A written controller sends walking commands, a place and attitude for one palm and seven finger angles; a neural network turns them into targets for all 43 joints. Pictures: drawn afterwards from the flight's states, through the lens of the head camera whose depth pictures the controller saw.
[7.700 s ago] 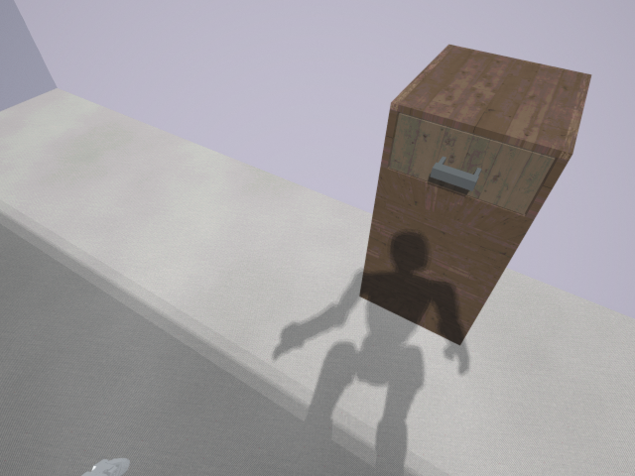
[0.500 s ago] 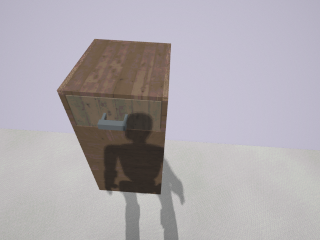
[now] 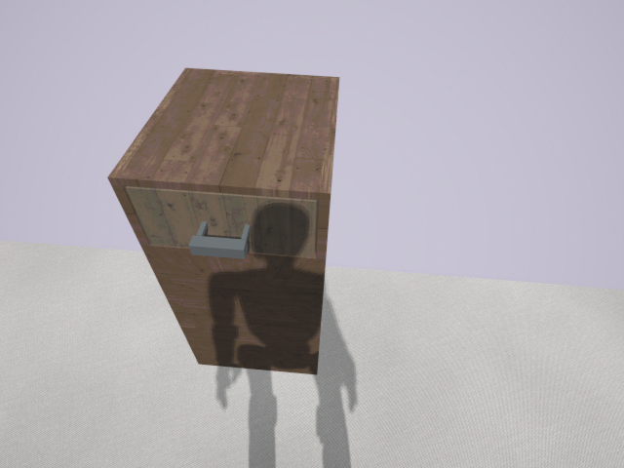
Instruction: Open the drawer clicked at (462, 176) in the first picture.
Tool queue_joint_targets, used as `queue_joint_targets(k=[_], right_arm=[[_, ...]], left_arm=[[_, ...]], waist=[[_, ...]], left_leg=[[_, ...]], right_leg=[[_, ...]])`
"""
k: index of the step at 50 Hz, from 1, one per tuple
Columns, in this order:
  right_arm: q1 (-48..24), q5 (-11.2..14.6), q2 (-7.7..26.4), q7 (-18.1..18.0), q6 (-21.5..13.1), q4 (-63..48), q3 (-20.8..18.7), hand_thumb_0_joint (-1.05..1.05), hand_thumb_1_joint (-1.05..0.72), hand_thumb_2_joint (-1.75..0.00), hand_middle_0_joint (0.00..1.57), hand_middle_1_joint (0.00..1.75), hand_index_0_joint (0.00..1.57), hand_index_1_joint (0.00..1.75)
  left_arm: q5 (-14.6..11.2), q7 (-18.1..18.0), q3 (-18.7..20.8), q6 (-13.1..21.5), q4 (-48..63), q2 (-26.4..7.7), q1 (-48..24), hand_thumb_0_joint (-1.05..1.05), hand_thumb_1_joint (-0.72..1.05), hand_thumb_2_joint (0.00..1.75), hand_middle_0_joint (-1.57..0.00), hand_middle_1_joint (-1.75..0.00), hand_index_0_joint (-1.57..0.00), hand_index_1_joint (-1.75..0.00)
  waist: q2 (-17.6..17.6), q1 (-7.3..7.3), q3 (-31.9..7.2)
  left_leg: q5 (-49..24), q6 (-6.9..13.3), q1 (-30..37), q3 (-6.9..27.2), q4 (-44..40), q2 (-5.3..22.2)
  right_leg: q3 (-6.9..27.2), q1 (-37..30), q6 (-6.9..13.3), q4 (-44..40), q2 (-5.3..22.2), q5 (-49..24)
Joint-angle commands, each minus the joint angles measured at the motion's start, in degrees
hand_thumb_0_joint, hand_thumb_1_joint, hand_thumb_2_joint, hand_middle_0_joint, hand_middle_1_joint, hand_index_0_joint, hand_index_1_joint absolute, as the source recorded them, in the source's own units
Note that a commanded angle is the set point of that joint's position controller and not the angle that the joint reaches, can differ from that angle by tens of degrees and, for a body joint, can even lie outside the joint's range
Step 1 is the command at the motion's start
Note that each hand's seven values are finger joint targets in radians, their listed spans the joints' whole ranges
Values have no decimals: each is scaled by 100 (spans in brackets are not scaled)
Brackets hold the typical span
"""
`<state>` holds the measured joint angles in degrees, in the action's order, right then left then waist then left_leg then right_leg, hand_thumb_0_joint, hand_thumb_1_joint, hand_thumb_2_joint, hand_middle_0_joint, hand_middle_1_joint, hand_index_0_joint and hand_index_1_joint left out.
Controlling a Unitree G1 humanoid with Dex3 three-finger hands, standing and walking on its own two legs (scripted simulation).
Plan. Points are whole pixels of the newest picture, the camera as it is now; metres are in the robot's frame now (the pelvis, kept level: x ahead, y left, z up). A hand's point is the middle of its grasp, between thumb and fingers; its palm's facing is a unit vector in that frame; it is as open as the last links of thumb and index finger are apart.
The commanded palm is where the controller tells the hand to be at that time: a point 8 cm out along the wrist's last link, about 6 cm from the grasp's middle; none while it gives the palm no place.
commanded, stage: look again from close up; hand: left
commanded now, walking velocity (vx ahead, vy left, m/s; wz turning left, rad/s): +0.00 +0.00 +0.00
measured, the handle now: (222, 237) +0.52 +0.21 -0.07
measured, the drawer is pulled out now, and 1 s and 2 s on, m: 0.00 0.00 0.00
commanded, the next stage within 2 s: raise the hand with hooked fingers in 0.24 s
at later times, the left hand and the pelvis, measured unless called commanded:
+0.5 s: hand (166, 450) +0.16 +0.21 -0.09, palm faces -0.05 -0.81 -0.58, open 7.4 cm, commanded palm +0.14 +0.21 -0.05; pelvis +0.04 +0.00 -0.01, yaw +0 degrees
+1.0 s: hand (170, 385) +0.22 +0.20 -0.02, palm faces +0.17 -0.05 -0.98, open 10.0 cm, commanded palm +0.19 +0.20 +0.02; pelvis +0.00 -0.04 -0.06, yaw +0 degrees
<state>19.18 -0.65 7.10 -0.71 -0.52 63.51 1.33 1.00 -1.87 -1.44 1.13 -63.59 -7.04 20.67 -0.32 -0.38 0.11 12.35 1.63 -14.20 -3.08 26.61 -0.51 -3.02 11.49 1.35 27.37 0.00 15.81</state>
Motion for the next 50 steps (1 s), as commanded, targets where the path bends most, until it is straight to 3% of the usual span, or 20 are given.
queue_joint_targets(k=[1, 16, 17, 18, 19, 20, 21, 22, 23, 25, 26, 28, 31, 33, 37, 39, 40, 45, 48, 50], right_arm=[[277, 16, 478, -78, -108, -104, -106, 0, -90, -90, 20, 30, 20, 30], [151, 10, 452, -156, -146, 90, -84, 0, -90, -90, 20, 30, 20, 30], [-502, 71, 716, -87, -164, -390, -152, 0, -90, -90, 20, 30, 20, 30], [-358, 362, 1649, -321, -1010, -2467, -219, 0, -90, -90, 20, 30, 20, 30], [-813, 274, 1190, -587, -1566, -2040, -167, 0, -90, -90, 20, 30, 20, 30], [-662, 310, 1200, -625, -1734, -1666, -322, 0, -90, -90, 20, 30, 20, 30], [-663, 407, 894, -593, -1741, -1695, -304, 0, -90, -90, 20, 30, 20, 30], [-871, 409, 1064, -493, -1758, -2228, -332, 0, -90, -90, 20, 30, 20, 30], [-936, 266, 1357, -460, -1756, -2310, -398, 0, -90, -90, 20, 30, 20, 30], [-1037, 47, 1439, -324, -1579, -2772, -400, 0, -90, -90, 20, 30, 20, 30], [-991, -72, 1447, -247, -1402, -2915, -471, 0, -90, -90, 20, 30, 20, 30], [-1467, -188, 1441, -37, -937, -3376, -583, 0, -90, -90, 20, 30, 20, 30], [-1782, -139, 1295, 245, -271, -3688, -558, 0, -90, -90, 20, 30, 20, 30], [-1975, -127, 1188, 333, -77, -3907, -507, 0, -90, -90, 20, 30, 20, 30], [-2015, -281, 1066, 327, 250, -4343, -484, 0, -90, -90, 20, 30, 20, 30], [-2001, -349, 1063, 289, 364, -4353, -503, 0, -90, -90, 20, 30, 20, 30], [-1973, -401, 1050, 236, 419, -4244, -492, 0, -90, -90, 20, 30, 20, 30], [-2058, -408, 1063, 149, 277, -4142, -455, 0, -90, -90, 20, 30, 20, 30], [-2070, -277, 1084, 93, 254, -4101, -425, 0, -90, -90, 20, 30, 20, 30], [-2114, -147, 1120, 43, 342, -4135, -386, 0, -90, -90, 20, 30, 20, 30]], left_arm=[[-31, -28, 118, 107, 101, -492, 339, 0, 90, 90, -20, -30, -20, -30], [-30, -63, 160, 87, -7, -454, 303, 0, 90, 90, -20, -30, -20, -30], [46, -270, 193, 187, -105, -750, 606, 0, 90, 90, -20, -30, -20, -30], [558, -282, -332, 1123, 8778, -2128, -3752, 0, 88, 89, -20, -32, -20, -32], [710, -717, 87, 673, 7164, -1954, -1564, 0, 85, 88, -20, -33, -20, -33], [425, -1056, 120, 302, 7028, -1563, -1235, 0, 83, 87, -21, -34, -21, -34], [682, -1115, -551, -397, 5581, -415, 629, 0, 81, 86, -21, -36, -21, -36], [875, -1114, -790, -396, 6881, -396, -332, 0, 78, 85, -21, -37, -21, -37], [1473, -1203, -729, -359, 7046, -725, -158, 0, 76, 84, -21, -39, -21, -39], [2485, -1478, -1006, -401, 6748, -672, 175, 0, 71, 82, -21, -42, -21, -42], [3125, -1610, -942, -496, 6390, -712, 597, 0, 69, 81, -22, -43, -22, -43], [4045, -1774, -983, -603, 5887, -495, 1951, 0, 64, 79, -22, -47, -22, -47], [5020, -1850, -465, -225, 5818, -988, 2471, 0, 57, 76, -22, -51, -22, -51], [5449, -2035, 46, 134, 6113, -1514, 2183, 0, 53, 74, -23, -54, -23, -54], [6118, -2725, 568, 376, 7619, -2164, 863, 0, 43, 70, -23, -60, -23, -60], [6234, -3030, 523, 399, 8246, -2203, -201, 0, 39, 68, -24, -63, -24, -63], [6287, -3149, 631, 429, 8514, -2417, -945, 0, 36, 67, -24, -64, -24, -64], [6034, -3082, 293, 805, 8052, -2129, -1565, 0, 25, 62, -25, -72, -25, -72], [5748, -2686, 39, 367, 7306, -1931, -1255, 0, 18, 59, -25, -76, -25, -76], [5575, -2298, 120, -187, 6852, -2015, -763, 0, 13, 57, -25, -80, -25, -80]], waist=[[0, 32, 466], [150, 1, 325], [-286, -213, 714], [1277, 430, -2055], [2219, -25, -2016], [1758, 95, -1459], [1033, 78, -941], [536, 89, -399], [321, 220, -706], [-290, 325, -618], [-704, 189, -931], [-1336, -231, -705], [-1785, -707, -950], [-1665, -831, -1225], [778, -830, -2110], [1131, -513, -2362], [931, -322, -2271], [48, 122, -1567], [-346, 75, -1478], [-536, -156, -1528]], left_leg=[[-59, 137, -36, 643, -563, 549], [-1207, 138, 393, 522, -395, 592], [-1159, -79, -246, 391, 791, 594], [-2011, 186, 1464, 153, -151, 93], [-3138, 123, 2065, 277, -119, 316], [-2808, -89, 1478, 318, -84, 418], [-2610, 48, 901, 388, -86, 430], [-2271, 29, 426, 513, 27, 375], [-2115, 77, 447, 469, 296, 318], [-1914, 145, 9, 541, 774, 111], [-1851, 114, -143, 470, 950, 44], [-1363, 19, -742, 344, 999, -13], [-997, -116, -1642, 81, 1132, -122], [-753, -130, -2062, 27, 1289, -194], [-704, -66, -1367, 30, 1705, -353], [-837, -18, -845, 182, 2108, -278], [-599, 18, -921, 267, 2303, -269], [145, 114, -1365, 434, 2730, -264], [350, 139, -1754, 316, 2332, -248], [193, 97, -1855, 262, 1993, -288]], right_leg=[[637, 278, 140, -642, 551, -216], [491, -126, 116, -489, 584, -1332], [960, 159, -99, -705, 883, -3403], [957, -62, 160, 18, 261, -2874], [454, 169, 221, 392, 96, -1442], [131, 650, 94, 432, 38, -453], [27, 811, 45, 494, 36, -334], [-20, 841, 44, 340, 77, -765], [97, 1090, 77, 339, 15, -990], [82, 1623, 100, 556, -37, -1043], [69, 1690, 92, 688, -104, -1039], [146, 1630, 156, 771, -143, -1027], [637, 1051, 224, 1155, -33, -2260], [891, 899, 206, 1412, 4, -2383], [1262, 1421, 381, 1649, -108, -1500], [1385, 2249, 413, 1670, -114, -1078], [1427, 2523, 368, 1628, -90, -742], [1542, 2994, 231, 1355, -11, -77], [1285, 2266, 64, 1108, 35, -251], [1456, 1515, 1, 852, 74, -673]])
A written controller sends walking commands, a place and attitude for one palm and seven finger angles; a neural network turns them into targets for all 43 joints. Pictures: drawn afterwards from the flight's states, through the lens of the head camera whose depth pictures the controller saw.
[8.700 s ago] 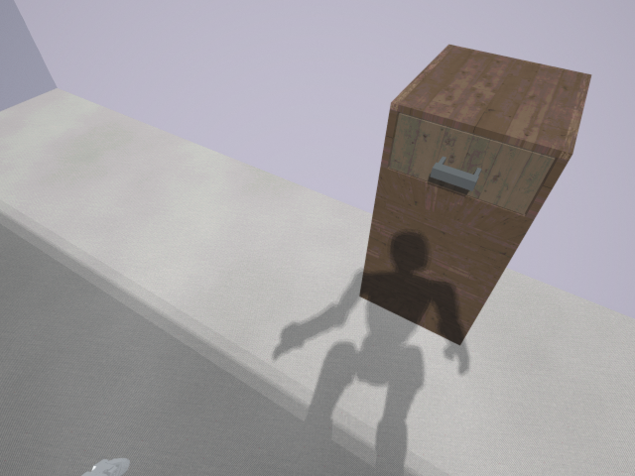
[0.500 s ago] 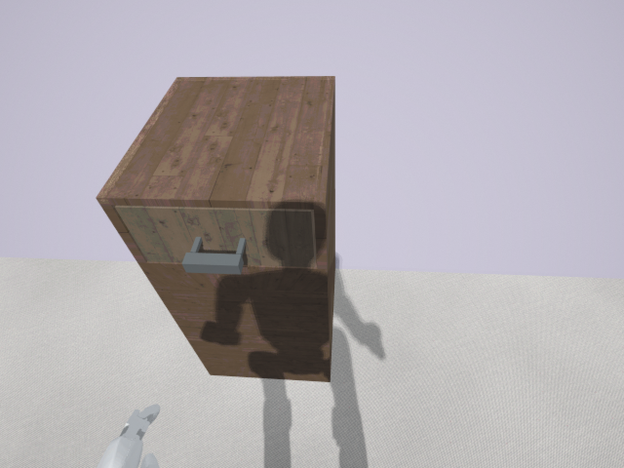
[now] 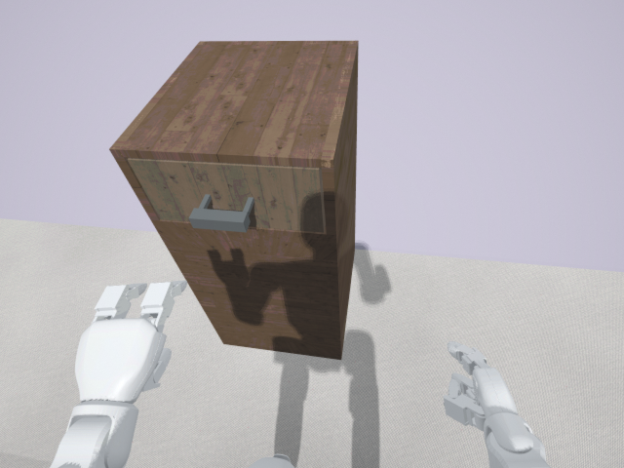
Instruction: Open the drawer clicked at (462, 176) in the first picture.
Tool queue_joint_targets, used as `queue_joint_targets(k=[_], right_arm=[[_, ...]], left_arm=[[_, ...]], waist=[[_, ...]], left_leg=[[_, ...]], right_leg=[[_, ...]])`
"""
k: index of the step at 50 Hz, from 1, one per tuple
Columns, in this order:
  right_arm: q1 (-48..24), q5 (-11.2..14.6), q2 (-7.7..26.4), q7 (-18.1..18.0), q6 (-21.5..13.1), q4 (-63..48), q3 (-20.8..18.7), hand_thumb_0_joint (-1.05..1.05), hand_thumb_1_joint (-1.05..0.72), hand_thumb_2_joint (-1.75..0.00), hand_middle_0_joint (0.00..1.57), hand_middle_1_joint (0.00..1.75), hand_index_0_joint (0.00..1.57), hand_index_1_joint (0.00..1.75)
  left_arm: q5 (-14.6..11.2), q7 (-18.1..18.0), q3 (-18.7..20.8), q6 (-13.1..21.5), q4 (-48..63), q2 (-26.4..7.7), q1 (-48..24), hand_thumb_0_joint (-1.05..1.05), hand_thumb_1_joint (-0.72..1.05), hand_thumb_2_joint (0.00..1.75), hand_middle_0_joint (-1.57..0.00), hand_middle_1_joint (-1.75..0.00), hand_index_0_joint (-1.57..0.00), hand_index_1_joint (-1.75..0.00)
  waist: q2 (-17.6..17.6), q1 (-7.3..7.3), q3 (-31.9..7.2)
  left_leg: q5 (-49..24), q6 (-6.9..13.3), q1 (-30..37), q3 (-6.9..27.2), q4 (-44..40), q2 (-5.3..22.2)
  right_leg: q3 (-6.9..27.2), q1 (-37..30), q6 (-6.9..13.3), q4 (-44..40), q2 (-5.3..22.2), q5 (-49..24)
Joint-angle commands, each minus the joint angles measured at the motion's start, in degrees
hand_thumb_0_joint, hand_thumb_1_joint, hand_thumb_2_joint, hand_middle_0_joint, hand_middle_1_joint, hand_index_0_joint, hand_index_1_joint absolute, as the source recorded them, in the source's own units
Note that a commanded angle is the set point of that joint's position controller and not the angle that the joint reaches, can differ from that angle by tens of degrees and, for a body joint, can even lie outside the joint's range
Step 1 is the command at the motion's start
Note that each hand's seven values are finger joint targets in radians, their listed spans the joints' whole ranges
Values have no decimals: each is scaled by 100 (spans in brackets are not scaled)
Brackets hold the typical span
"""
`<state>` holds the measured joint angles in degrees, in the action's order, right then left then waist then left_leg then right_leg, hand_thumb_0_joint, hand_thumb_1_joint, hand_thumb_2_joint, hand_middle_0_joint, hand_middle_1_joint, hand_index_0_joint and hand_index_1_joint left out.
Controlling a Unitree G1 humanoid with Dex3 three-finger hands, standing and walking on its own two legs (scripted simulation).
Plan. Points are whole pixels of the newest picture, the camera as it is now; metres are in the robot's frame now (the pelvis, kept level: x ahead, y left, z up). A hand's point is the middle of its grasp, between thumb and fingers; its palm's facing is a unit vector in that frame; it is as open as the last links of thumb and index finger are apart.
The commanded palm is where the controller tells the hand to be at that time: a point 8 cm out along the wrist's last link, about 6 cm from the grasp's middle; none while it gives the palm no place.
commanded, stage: raise the hand with hooked fingers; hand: left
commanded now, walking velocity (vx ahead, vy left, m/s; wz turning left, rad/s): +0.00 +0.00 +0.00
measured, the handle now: (224, 210) +0.52 +0.25 -0.01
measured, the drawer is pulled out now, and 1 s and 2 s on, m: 0.00 0.00 0.00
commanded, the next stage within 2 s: move the hooked fingers above the handle in 1.24 s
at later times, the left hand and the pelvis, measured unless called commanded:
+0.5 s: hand (142, 291) +0.29 +0.26 +0.08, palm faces +0.11 -0.10 -0.99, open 12.9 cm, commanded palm +0.27 +0.26 +0.14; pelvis +0.01 +0.04 +0.04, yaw -3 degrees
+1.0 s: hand (122, 236) +0.34 +0.29 +0.13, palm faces -0.01 -0.09 -1.00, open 13.9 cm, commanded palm +0.31 +0.29 +0.18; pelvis +0.02 +0.07 +0.05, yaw -3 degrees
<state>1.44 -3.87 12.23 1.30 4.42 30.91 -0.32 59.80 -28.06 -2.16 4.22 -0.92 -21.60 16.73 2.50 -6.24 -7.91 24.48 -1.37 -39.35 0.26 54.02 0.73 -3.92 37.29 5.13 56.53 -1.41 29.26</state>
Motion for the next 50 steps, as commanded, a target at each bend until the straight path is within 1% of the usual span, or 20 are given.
queue_joint_targets(k=[1, 3, 4, 5, 7, 9, 10, 11, 14, 16, 19, 20, 25, 30, 34, 39, 41, 42, 46, 50], right_arm=[[-310, 245, 604, -187, -85, -901, -155, 0, -90, -90, 20, 30, 20, 30], [-367, 299, 617, -260, -48, -932, -52, 0, -90, -90, 20, 30, 20, 30], [-392, 313, 603, -287, -51, -914, 0, 0, -90, -90, 20, 30, 20, 30], [-382, 288, 606, -320, -54, -884, 30, 0, -90, -90, 20, 30, 20, 30], [-297, 249, 565, -326, -84, -859, 7, 0, -90, -90, 20, 30, 20, 30], [-259, 208, 561, -340, -135, -806, -60, 0, -90, -90, 20, 30, 20, 30], [-235, 182, 555, -357, -170, -808, -94, 0, -90, -90, 20, 30, 20, 30], [-185, 167, 559, -363, -227, -785, -138, 0, -90, -90, 20, 30, 20, 30], [-18, 137, 605, -336, -331, -655, -275, 0, -90, -90, 20, 30, 20, 30], [27, 151, 646, -318, -316, -592, -324, 0, -90, -90, 20, 30, 20, 30], [6, 256, 727, -288, -273, -538, -384, 0, -90, -90, 20, 30, 20, 30], [-27, 298, 738, -286, -254, -554, -390, 0, -90, -90, 20, 30, 20, 30], [-127, 389, 767, -353, -187, -589, -329, 0, -90, -90, 20, 30, 20, 30], [-116, 374, 749, -360, -93, -606, -212, 0, -90, -90, 20, 30, 20, 30], [-93, 410, 690, -351, -5, -585, -138, 0, -90, -90, 20, 30, 20, 30], [-56, 435, 708, -348, 67, -566, -112, 0, -90, -90, 20, 30, 20, 30], [0, 434, 726, -336, 58, -562, -105, 0, -90, -90, 20, 30, 20, 30], [32, 430, 733, -342, 55, -544, -126, 0, -90, -90, 20, 30, 20, 30], [185, 427, 768, -249, 81, -559, -155, 0, -90, -90, 20, 30, 20, 30], [198, 386, 830, -206, 109, -619, -189, 0, -90, -90, 20, 30, 20, 30]], left_arm=[[-371, 532, 195, -734, 583, -650, -260, 0, 11, 56, -26, -81, -26, -81], [-459, 868, 461, -980, 608, -1047, -130, 0, 6, 54, -26, -84, -26, -84], [-469, 992, 546, -1015, 611, -1151, -89, 0, 4, 53, -26, -86, -26, -86], [-439, 1068, 705, -993, 560, -1310, -89, 0, 1, 52, -26, -87, -26, -87], [-397, 1134, 618, -818, 880, -1164, -252, 0, -3, 50, -27, -90, -27, -90], [-370, 1082, 671, -538, 1240, -1144, -577, 0, -8, 48, -27, -93, -27, -93], [-390, 1000, 760, -417, 1359, -1179, -777, 0, -10, 47, -27, -94, -27, -94], [-385, 882, 832, -251, 1488, -1202, -904, 0, -13, 46, -27, -96, -27, -96], [-353, 560, 930, 12, 1439, -1163, -1027, 0, -20, 43, -28, -100, -28, -100], [-308, 396, 945, -65, 1303, -1173, -1213, 0, -24, 41, -28, -103, -28, -103], [-326, 418, 665, -385, 922, -1003, -1541, 0, -31, 38, -29, -108, -29, -108], [-347, 485, 575, -520, 850, -962, -1722, 0, -34, 37, -29, -110, -29, -110], [-418, 1005, 279, -962, 885, -1056, -2330, 0, -45, 32, -30, -117, -30, -117], [-359, 1443, 435, -992, 928, -1356, -2776, 0, -50, 30, -30, -120, -30, -120], [-337, 1678, 373, -1037, 655, -1361, -3248, 0, -50, 30, -30, -120, -30, -120], [-404, 2008, 300, -1023, 581, -1481, -3923, 0, -50, 30, -30, -120, -30, -120], [-466, 2138, 288, -940, 666, -1530, -4154, 0, -50, 30, -30, -120, -30, -120], [-492, 2206, 326, -895, 658, -1595, -4161, 0, -50, 30, -30, -120, -30, -120], [-642, 2483, 245, -734, 482, -1351, -3421, 0, -50, 30, -30, -120, -30, -120], [-701, 2468, 595, -462, 837, -1686, -3350, 0, -50, 30, -30, -120, -30, -120]], waist=[[-1093, 316, -850], [-1239, 175, -918], [-1156, 125, -886], [-1132, 77, -800], [-713, 82, -566], [-437, 117, -586], [-548, 156, -553], [-354, 176, -607], [-143, 246, -818], [-45, 286, -919], [-128, 353, -697], [-245, 385, -651], [-143, 314, -764], [-55, 242, -656], [61, 271, -384], [116, 329, -580], [280, 358, -696], [300, 352, -768], [-20, 316, -695], [-25, 243, -727]], left_leg=[[-1067, 376, 620, -99, -961, -417], [-1173, 343, 583, -127, -1217, -422], [-1203, 333, 615, -144, -1315, -419], [-1170, 322, 642, -140, -1426, -410], [-1227, 332, 848, -133, -1584, -391], [-1259, 354, 1045, -86, -1633, -398], [-1209, 362, 1033, -63, -1642, -399], [-1246, 368, 1155, -58, -1636, -409], [-1432, 388, 1510, -72, -1595, -417], [-1466, 387, 1618, -85, -1601, -425], [-1343, 381, 1717, -130, -1754, -371], [-1358, 389, 1792, -123, -1809, -355], [-1710, 391, 2308, -25, -2154, -274], [-2221, 340, 2655, 84, -2411, -201], [-2291, 278, 2785, 148, -2588, -156], [-2546, 253, 3081, 219, -2685, -144], [-2732, 231, 3211, 278, -2710, -126], [-2889, 240, 3307, 283, -2690, -133], [-3262, 244, 3260, 282, -2693, -99], [-3367, 244, 3167, 276, -2716, -116]], right_leg=[[1547, -1567, -446, -2125, 284, -2287], [1684, -2259, -563, -2137, 408, -2955], [1636, -2397, -580, -2105, 421, -3146], [1589, -2424, -552, -2116, 396, -2989], [1429, -2281, -500, -2229, 379, -2828], [1399, -2189, -442, -2320, 344, -2633], [1389, -2156, -441, -2384, 339, -2391], [1359, -2066, -411, -2396, 317, -2256], [1120, -1810, -340, -2316, 228, -2277], [952, -1692, -311, -2268, 176, -2137], [732, -1481, -315, -2343, 112, -1846], [651, -1455, -320, -2366, 79, -1763], [450, -1729, -303, -2447, 44, -1949], [320, -1968, -259, -2534, 7, -2188], [229, -1946, -237, -2662, -29, -2092], [224, -2120, -236, -2820, -38, -2170], [208, -2188, -221, -2858, -40, -2213], [227, -2237, -227, -2888, -45, -2322], [172, -2310, -252, -2947, -51, -2508], [192, -2443, -251, -2971, -43, -2622]])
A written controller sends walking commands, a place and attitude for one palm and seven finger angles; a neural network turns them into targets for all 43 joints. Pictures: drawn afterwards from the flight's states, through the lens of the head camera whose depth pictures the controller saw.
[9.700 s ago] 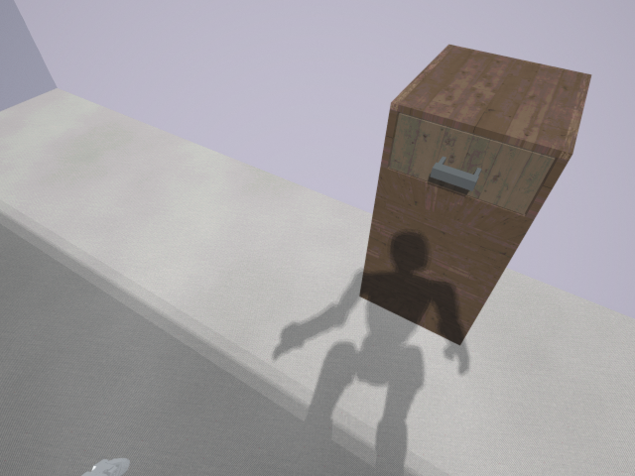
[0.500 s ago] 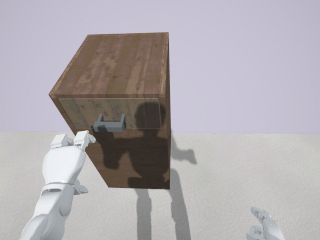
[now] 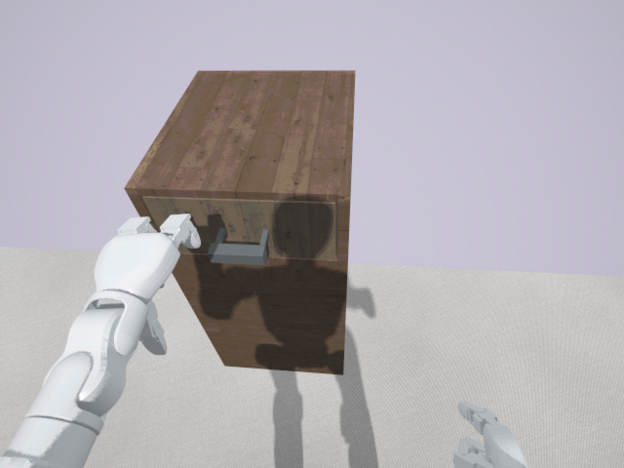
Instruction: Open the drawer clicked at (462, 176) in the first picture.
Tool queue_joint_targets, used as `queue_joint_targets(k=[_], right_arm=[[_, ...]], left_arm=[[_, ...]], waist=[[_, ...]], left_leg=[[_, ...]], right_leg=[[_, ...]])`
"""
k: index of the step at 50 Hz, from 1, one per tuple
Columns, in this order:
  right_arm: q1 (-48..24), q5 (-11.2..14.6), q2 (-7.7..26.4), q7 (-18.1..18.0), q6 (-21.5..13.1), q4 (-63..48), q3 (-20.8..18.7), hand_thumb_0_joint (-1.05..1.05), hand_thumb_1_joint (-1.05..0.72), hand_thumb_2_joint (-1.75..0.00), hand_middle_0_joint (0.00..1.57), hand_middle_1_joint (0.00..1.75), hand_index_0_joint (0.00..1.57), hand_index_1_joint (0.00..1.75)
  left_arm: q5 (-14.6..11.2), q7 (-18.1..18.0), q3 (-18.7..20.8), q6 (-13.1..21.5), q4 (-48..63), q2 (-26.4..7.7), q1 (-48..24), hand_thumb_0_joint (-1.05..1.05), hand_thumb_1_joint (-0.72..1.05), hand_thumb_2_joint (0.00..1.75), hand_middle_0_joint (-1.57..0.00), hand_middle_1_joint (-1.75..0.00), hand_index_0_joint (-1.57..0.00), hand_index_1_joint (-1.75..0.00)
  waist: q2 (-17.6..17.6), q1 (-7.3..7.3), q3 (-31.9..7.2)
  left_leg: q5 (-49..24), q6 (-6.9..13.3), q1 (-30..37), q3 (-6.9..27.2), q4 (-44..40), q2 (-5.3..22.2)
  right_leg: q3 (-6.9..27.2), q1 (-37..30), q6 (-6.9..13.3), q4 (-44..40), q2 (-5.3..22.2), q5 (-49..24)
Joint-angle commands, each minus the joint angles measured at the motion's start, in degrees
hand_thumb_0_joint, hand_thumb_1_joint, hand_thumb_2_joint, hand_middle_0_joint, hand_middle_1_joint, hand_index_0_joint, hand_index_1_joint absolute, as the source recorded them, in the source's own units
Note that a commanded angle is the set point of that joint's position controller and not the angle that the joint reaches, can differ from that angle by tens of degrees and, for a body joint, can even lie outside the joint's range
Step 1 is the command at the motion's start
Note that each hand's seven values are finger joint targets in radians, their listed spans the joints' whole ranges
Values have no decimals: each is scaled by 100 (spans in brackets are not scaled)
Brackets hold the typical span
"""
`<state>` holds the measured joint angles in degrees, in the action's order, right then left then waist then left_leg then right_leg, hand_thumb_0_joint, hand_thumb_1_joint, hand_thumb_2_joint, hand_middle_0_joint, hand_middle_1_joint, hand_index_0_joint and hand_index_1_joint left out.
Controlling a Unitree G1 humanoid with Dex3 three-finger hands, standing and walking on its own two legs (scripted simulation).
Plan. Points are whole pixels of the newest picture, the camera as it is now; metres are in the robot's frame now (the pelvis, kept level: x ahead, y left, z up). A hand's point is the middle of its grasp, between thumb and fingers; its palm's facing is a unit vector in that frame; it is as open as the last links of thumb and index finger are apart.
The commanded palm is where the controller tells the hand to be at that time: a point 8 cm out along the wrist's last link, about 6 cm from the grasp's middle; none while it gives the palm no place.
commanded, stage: raise the hand with hooked fingers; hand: left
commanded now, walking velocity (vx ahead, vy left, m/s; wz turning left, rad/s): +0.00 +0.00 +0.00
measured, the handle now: (240, 244) +0.49 +0.21 -0.06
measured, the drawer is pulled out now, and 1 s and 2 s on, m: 0.00 0.00 0.00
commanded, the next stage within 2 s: move the hooked fingers above the handle in 0.24 s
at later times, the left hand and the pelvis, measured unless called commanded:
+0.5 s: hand (187, 294) +0.30 +0.21 +0.06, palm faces -0.02 -0.07 -1.00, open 13.9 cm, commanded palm +0.29 +0.22 +0.12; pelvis +0.00 -0.03 +0.00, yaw +0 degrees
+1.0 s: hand (209, 269) +0.36 +0.20 +0.04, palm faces -0.01 -0.07 -1.00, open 13.8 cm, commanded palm +0.34 +0.21 +0.09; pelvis +0.01 -0.04 -0.01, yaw -1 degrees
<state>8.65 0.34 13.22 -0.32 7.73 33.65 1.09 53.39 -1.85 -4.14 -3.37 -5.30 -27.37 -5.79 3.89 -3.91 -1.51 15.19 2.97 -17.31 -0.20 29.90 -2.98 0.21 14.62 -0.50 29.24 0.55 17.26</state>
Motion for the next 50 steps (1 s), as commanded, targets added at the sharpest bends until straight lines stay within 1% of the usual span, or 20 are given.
queue_joint_targets(k=[1, 5, 7, 10, 13, 16, 20, 23, 25, 29, 31, 33, 36, 40, 42, 43, 44, 45, 47, 50], right_arm=[[-530, -31, 722, -34, -238, -893, -327, 0, -90, -90, 20, 30, 20, 30], [-516, -45, 726, -51, -261, -841, -382, 0, -90, -90, 20, 30, 20, 30], [-490, -33, 696, -40, -283, -802, -413, 0, -90, -90, 20, 30, 20, 30], [-475, -6, 722, -29, -276, -740, -453, 0, -90, -90, 20, 30, 20, 30], [-522, 45, 737, -28, -254, -733, -455, 0, -90, -90, 20, 30, 20, 30], [-591, 94, 755, -59, -224, -762, -420, 0, -90, -90, 20, 30, 20, 30], [-636, 78, 777, -137, -197, -785, -371, 0, -90, -90, 20, 30, 20, 30], [-615, 74, 721, -215, -228, -735, -336, 0, -90, -90, 20, 30, 20, 30], [-553, 66, 733, -262, -228, -678, -351, 0, -90, -90, 20, 30, 20, 30], [-510, 77, 668, -283, -282, -638, -389, 0, -90, -90, 20, 30, 20, 30], [-402, 97, 691, -268, -294, -601, -416, 0, -90, -90, 20, 30, 20, 30], [-355, 83, 711, -240, -300, -604, -464, 0, -90, -90, 20, 30, 20, 30], [-277, 104, 745, -220, -268, -646, -492, 0, -90, -90, 20, 30, 20, 30], [-171, 93, 812, -256, -218, -603, -514, 0, -90, -90, 20, 30, 20, 30], [-96, 80, 801, -254, -204, -587, -552, 0, -90, -90, 20, 30, 20, 30], [-74, 62, 783, -244, -199, -599, -558, 0, -90, -90, 20, 30, 20, 30], [-51, 60, 758, -236, -200, -594, -586, 0, -90, -90, 20, 30, 20, 30], [-10, 43, 779, -231, -202, -577, -605, 0, -90, -90, 20, 30, 20, 30], [30, 52, 757, -212, -192, -556, -624, 0, -90, -90, 20, 30, 20, 30], [109, 76, 788, -153, -181, -506, -657, 0, -90, -90, 20, 30, 20, 30]], left_arm=[[-37, -218, 833, 392, 1430, -1136, -1215, 0, -50, 30, -30, -120, -30, -120], [8, -592, 1161, 606, 1603, -1388, -1292, 0, -50, 30, -30, -120, -30, -120], [34, -782, 1134, 626, 1612, -1322, -1318, 0, -50, 30, -30, -120, -30, -120], [33, -930, 1097, 474, 1381, -1229, -1176, 0, -50, 30, -30, -120, -30, -120], [-21, -887, 835, 261, 1161, -1036, -1091, 0, -50, 30, -30, -120, -30, -120], [-76, -698, 628, 66, 896, -898, -987, 0, -50, 30, -30, -120, -30, -120], [-22, -526, 817, 125, 845, -1256, -1296, 0, -50, 30, -30, -120, -30, -120], [16, -508, 736, 338, 571, -1227, -1819, 0, -50, 30, -30, -120, -30, -120], [59, -574, 1078, 489, 385, -1603, -2019, 0, -50, 30, -30, -120, -30, -120], [74, -733, 1114, 714, 118, -1536, -2098, 0, -50, 30, -30, -120, -30, -120], [68, -770, 932, 726, -101, -1360, -2360, 0, -50, 30, -30, -120, -30, -120], [86, -799, 861, 718, -102, -1277, -2273, 0, -50, 30, -30, -120, -30, -120], [48, -754, 685, 620, -354, -1099, -2223, 0, -50, 30, -30, -120, -30, -120], [88, -727, 939, 631, -629, -1468, -2475, 0, -50, 30, -30, -120, -30, -120], [139, -773, 1083, 738, -503, -1594, -2523, 0, -50, 30, -30, -120, -30, -120], [153, -803, 988, 801, -357, -1489, -2582, 0, -50, 30, -30, -120, -30, -120], [151, -843, 963, 845, -333, -1403, -2501, 0, -50, 30, -30, -120, -30, -120], [138, -897, 1101, 891, -216, -1516, -2516, 0, -50, 30, -30, -120, -30, -120], [165, -1002, 975, 885, -336, -1295, -2358, 0, -50, 30, -30, -120, -30, -120], [204, -1138, 886, 755, -582, -1126, -2380, 0, -50, 30, -30, -120, -30, -120]], waist=[[-104, 1, -1460], [97, -44, -1584], [247, -33, -1655], [88, -11, -1691], [-50, 56, -1532], [-490, 100, -1286], [-560, 99, -1247], [-459, 162, -1086], [-355, 130, -1167], [-203, 116, -1390], [-221, 215, -1372], [-119, 191, -1642], [-486, 244, -1669], [-698, 238, -1720], [-461, 198, -1959], [-271, 202, -2098], [-300, 204, -2152], [-174, 185, -2300], [-97, 223, -2165], [-284, 281, -1960]], left_leg=[[-2402, -179, 988, 343, -283, 251], [-2274, -178, 967, 309, -260, 209], [-2274, -183, 1005, 288, -219, 192], [-2165, -169, 928, 226, -200, 177], [-1846, -127, 771, 143, -226, 142], [-1454, -69, 557, 55, -293, 113], [-1311, -17, 429, -11, -251, 41], [-1056, 14, 346, -59, -187, -3], [-978, 6, 253, -81, -141, -29], [-1151, 18, 184, -101, 31, -58], [-1067, 12, 90, -100, 87, -52], [-1330, 16, 156, -125, 176, -46], [-1276, 29, -33, -135, 247, -62], [-1264, 48, -283, -165, 301, -67], [-1478, 51, -181, -158, 354, -64], [-1603, 46, -99, -137, 375, -71], [-1708, 56, -27, -145, 416, -60], [-1842, 43, 19, -126, 422, -41], [-1935, 29, 37, -129, 453, -23], [-1928, 15, -4, -118, 454, 33]], right_leg=[[-217, -149, 317, -218, -235, -1400], [-181, -133, 338, -194, -253, -1366], [-188, -70, 346, -158, -242, -1388], [-179, -63, 333, -151, -256, -1405], [-165, -52, 304, -182, -233, -1355], [-122, -126, 253, -274, -213, -1235], [-26, -247, 226, -299, -173, -1330], [25, -45, 204, -328, -145, -1189], [90, -96, 207, -317, -142, -1104], [134, -82, 215, -174, -133, -1453], [120, 76, 209, -139, -141, -1360], [113, 10, 219, -32, -141, -1709], [127, -25, 175, 12, -128, -1882], [191, -130, 145, 69, -96, -2084], [182, -189, 173, 183, -105, -2354], [166, -185, 194, 238, -110, -2433], [160, -152, 192, 255, -117, -2553], [143, -212, 220, 296, -134, -2569], [88, -5, 238, 337, -173, -2551], [1, 269, 260, 338, -218, -2263]])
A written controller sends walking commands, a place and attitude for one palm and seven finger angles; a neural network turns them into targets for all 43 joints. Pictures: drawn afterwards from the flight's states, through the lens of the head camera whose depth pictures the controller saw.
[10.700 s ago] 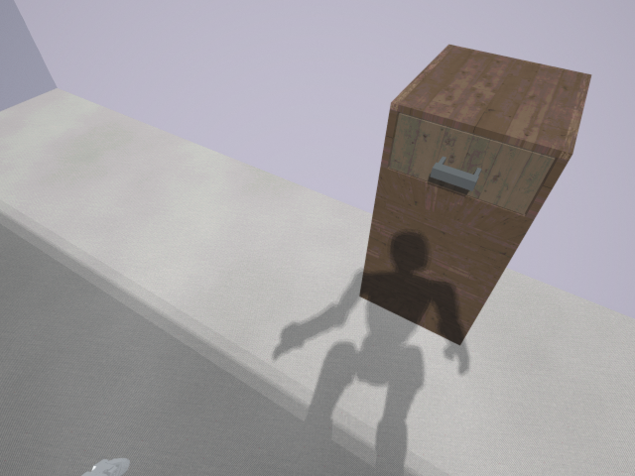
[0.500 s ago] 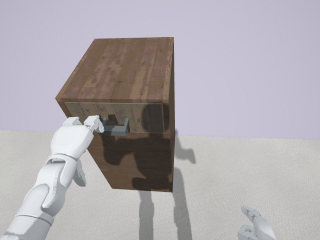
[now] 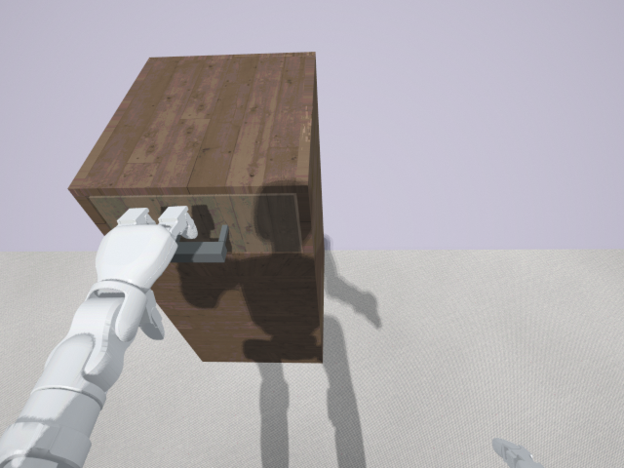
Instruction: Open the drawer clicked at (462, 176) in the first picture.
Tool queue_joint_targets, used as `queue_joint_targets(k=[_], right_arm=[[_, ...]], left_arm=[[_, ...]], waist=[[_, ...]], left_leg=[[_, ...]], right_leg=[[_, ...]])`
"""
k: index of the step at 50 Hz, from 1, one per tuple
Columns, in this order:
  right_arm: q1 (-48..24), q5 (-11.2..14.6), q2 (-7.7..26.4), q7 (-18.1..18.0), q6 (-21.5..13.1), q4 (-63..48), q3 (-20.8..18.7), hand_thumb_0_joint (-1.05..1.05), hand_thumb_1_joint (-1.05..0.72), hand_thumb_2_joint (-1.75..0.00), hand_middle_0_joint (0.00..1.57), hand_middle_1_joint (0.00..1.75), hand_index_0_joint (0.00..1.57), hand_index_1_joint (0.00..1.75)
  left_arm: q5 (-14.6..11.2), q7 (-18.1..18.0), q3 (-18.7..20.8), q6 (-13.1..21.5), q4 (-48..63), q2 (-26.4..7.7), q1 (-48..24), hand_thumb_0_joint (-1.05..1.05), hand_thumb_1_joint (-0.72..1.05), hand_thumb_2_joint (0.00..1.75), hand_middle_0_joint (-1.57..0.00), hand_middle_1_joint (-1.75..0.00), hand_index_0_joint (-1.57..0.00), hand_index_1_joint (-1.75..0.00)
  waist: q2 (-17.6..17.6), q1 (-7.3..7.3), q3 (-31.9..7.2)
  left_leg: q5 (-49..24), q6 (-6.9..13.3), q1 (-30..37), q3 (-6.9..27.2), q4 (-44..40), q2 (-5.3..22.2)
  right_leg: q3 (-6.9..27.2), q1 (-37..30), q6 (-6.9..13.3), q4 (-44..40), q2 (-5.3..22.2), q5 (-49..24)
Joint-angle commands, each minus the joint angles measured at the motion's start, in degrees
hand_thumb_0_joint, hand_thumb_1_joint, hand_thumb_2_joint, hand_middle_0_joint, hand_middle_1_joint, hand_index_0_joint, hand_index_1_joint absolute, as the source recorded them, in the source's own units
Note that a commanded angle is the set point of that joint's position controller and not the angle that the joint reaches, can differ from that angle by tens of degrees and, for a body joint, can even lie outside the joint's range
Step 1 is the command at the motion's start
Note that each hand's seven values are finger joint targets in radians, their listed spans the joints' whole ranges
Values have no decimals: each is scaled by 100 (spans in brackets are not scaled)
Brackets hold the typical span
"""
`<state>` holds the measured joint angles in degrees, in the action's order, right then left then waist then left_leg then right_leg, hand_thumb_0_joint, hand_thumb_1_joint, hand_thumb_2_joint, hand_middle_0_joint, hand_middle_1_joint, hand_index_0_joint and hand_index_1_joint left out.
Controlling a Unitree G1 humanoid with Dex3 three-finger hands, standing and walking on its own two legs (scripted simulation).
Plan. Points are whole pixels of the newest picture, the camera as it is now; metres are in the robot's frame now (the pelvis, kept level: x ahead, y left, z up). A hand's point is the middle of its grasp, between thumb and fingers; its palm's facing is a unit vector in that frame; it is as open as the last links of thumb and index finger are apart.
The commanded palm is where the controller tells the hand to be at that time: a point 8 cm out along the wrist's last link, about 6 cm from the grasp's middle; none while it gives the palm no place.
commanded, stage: move the hooked fingers above the handle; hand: left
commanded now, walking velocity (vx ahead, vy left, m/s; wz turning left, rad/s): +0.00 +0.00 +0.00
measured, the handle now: (198, 241) +0.48 +0.25 -0.05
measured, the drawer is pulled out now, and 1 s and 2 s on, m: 0.00 0.00 0.00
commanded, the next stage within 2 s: none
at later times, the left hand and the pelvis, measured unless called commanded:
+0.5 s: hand (174, 261) +0.39 +0.24 +0.02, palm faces -0.03 -0.04 -1.00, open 13.9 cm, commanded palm +0.37 +0.24 +0.08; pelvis -0.01 +0.02 -0.01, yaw +0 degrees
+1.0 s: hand (186, 239) +0.44 +0.24 +0.01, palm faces -0.02 -0.01 -1.00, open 13.8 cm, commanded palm +0.41 +0.24 +0.06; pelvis -0.01 +0.01 -0.02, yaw -2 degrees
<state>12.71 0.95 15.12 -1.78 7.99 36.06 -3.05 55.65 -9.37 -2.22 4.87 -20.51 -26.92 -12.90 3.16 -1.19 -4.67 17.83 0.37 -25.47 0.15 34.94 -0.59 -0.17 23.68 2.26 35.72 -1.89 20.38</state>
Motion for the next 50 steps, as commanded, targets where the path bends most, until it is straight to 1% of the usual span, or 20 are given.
queue_joint_targets(k=[1, 5, 6, 8, 10, 11, 14, 17, 18, 22, 25, 27, 28, 31, 33, 36, 40, 45, 47, 50], right_arm=[[-270, 22, 624, -3, -191, -743, -249, 0, -90, -90, 20, 30, 20, 30], [-218, 51, 668, -11, -146, -733, -239, 0, -90, -90, 20, 30, 20, 30], [-195, 49, 665, -14, -142, -737, -232, 0, -90, -90, 20, 30, 20, 30], [-165, 42, 657, -28, -132, -734, -235, 0, -90, -90, 20, 30, 20, 30], [-97, 19, 646, -25, -134, -721, -266, 0, -90, -90, 20, 30, 20, 30], [-74, 12, 642, -24, -135, -721, -275, 0, -90, -90, 20, 30, 20, 30], [-20, 2, 609, -5, -133, -696, -277, 0, -90, -90, 20, 30, 20, 30], [75, 10, 648, -2, -110, -607, -269, 0, -90, -90, 20, 30, 20, 30], [86, 7, 658, -5, -102, -616, -260, 0, -90, -90, 20, 30, 20, 30], [164, -1, 651, -22, -81, -598, -247, 0, -90, -90, 20, 30, 20, 30], [266, -13, 667, -24, -83, -580, -263, 0, -90, -90, 20, 30, 20, 30], [340, -26, 656, -8, -101, -588, -299, 0, -90, -90, 20, 30, 20, 30], [382, -35, 667, -9, -92, -563, -317, 0, -90, -90, 20, 30, 20, 30], [497, -15, 683, 0, -75, -486, -319, 0, -90, -90, 20, 30, 20, 30], [538, -18, 693, 0, -61, -450, -323, 0, -90, -90, 20, 30, 20, 30], [684, -38, 700, -4, -55, -411, -340, 0, -90, -90, 20, 30, 20, 30], [795, -74, 717, -45, -39, -340, -328, 0, -90, -90, 20, 30, 20, 30], [815, -90, 718, -38, -23, -389, -286, 0, -90, -90, 20, 30, 20, 30], [857, -83, 736, -37, -19, -404, -299, 0, -90, -90, 20, 30, 20, 30], [936, -62, 734, -32, 4, -409, -334, 0, -90, -90, 20, 30, 20, 30]], left_arm=[[19, -430, 745, -137, 826, -1235, -1676, 0, -50, 30, -30, -120, -30, -120], [95, -493, 741, -395, 433, -1303, -1931, 0, -50, 30, -30, -120, -30, -120], [126, -487, 601, -406, 523, -1223, -2136, 0, -50, 30, -30, -120, -30, -120], [162, -466, 559, -414, 444, -1223, -2259, 0, -50, 30, -30, -120, -30, -120], [150, -436, 330, -358, 561, -975, -2493, 0, -50, 30, -30, -120, -30, -120], [166, -438, 414, -309, 571, -1078, -2479, 0, -50, 30, -30, -120, -30, -120], [166, -435, 94, -243, 436, -699, -2544, 0, -50, 30, -30, -120, -30, -120], [223, -507, 204, -240, -26, -834, -2889, 0, -50, 30, -30, -120, -30, -120], [280, -546, 367, -254, -197, -999, -2842, 0, -50, 30, -30, -120, -30, -120], [400, -731, 490, -284, -555, -1147, -3237, 0, -50, 30, -30, -120, -30, -120], [448, -801, 431, -284, -681, -1128, -3613, 0, -50, 30, -30, -120, -30, -120], [423, -821, 253, -247, -630, -926, -3630, 0, -50, 30, -30, -120, -30, -120], [434, -827, 349, -242, -734, -1012, -3532, 0, -50, 30, -30, -120, -30, -120], [378, -750, 44, -251, -1111, -698, -3783, 0, -50, 30, -30, -120, -30, -120], [402, -736, -101, -229, -1260, -591, -3990, 0, -50, 30, -30, -120, -30, -120], [441, -792, -30, -119, -1276, -690, -4363, 0, -50, 30, -30, -120, -30, -120], [540, -1019, 481, -20, -1573, -1243, -4543, 0, -50, 30, -30, -120, -30, -120], [629, -1294, 836, -253, -2055, -1663, -4384, 0, -50, 30, -30, -120, -30, -120], [649, -1291, 856, -356, -2140, -1748, -4257, 0, -50, 30, -30, -120, -30, -120], [512, -1084, 576, -455, -2239, -1375, -3975, 0, -50, 30, -30, -120, -30, -120]], waist=[[-250, 5, -1617], [-522, 31, -1585], [-331, 57, -1769], [-237, 76, -1799], [-172, 151, -1978], [-33, 120, -1999], [-17, 193, -1836], [-271, 257, -1551], [-280, 190, -1580], [-174, 166, -1776], [-93, 237, -2030], [67, 262, -2272], [48, 250, -2362], [-260, 441, -2019], [-217, 498, -1912], [-87, 498, -2074], [-124, 437, -2215], [-115, 312, -2400], [-52, 284, -2553], [-228, 375, -2744]], left_leg=[[-2103, 269, 762, -154, -60, -194], [-1974, 277, 602, -165, -91, -188], [-2008, 278, 704, -169, -66, -192], [-2074, 272, 786, -143, -51, -177], [-2284, 278, 983, -109, 1, -146], [-2317, 265, 1058, -79, 11, -127], [-2418, 248, 1118, -38, 56, -95], [-2030, 252, 892, -10, 47, -80], [-1965, 253, 787, -34, 49, -103], [-1846, 241, 646, -56, 82, -115], [-1969, 230, 661, -28, 166, -99], [-2146, 235, 832, -48, 246, -95], [-2288, 232, 884, -40, 282, -72], [-2064, 249, 661, -28, 293, -56], [-1903, 258, 605, -45, 293, -62], [-1796, 265, 591, -10, 317, -77], [-1840, 272, 269, -40, 424, -98], [-1767, 282, -177, -165, 477, -144], [-1845, 281, -159, -219, 498, -132], [-2109, 299, -52, -260, 512, -126]], right_leg=[[27, -579, -11, -298, 7, -2430], [16, -601, -14, -300, 4, -2302], [30, -590, -14, -265, 14, -2308], [4, -517, 6, -248, 0, -2274], [-13, -432, 15, -221, -16, -2277], [-14, -359, 30, -210, -25, -2206], [-79, -90, 44, -192, -47, -2093], [-113, 137, 48, -200, -61, -1747], [-102, 98, 52, -186, -59, -1738], [-105, 99, 78, -83, -55, -1644], [-110, 158, 88, -2, -65, -1673], [-78, 176, 79, 13, -72, -1822], [-75, 182, 81, 33, -82, -1902], [-98, 374, 48, -13, -89, -1793], [-88, 502, 45, -39, -83, -1669], [-73, 559, 60, -5, -81, -1513], [-43, 464, 77, 138, -84, -1648], [11, 178, 52, 216, -84, -1860], [44, 62, 32, 221, -82, -2055], [88, -228, -7, 147, -82, -2540]])
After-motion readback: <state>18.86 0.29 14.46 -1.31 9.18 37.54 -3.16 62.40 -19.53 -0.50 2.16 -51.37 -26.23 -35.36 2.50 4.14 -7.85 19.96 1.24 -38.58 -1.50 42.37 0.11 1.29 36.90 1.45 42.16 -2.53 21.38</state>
